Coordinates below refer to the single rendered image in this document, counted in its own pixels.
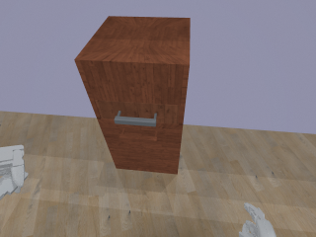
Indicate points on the left robot hand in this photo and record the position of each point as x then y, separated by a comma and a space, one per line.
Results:
12, 168

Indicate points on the drawer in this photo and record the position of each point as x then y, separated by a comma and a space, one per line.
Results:
165, 113

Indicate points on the handle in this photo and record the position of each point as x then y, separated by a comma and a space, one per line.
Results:
138, 138
136, 121

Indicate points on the cabinet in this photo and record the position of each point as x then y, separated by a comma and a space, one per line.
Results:
139, 60

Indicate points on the right robot hand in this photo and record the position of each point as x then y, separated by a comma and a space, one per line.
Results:
262, 228

